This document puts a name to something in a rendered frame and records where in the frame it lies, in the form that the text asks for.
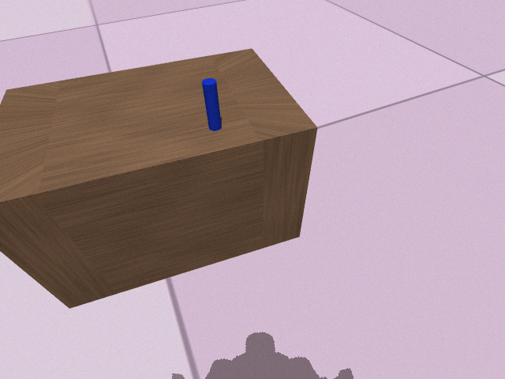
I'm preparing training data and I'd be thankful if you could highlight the can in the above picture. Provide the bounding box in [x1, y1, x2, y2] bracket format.
[202, 78, 222, 131]

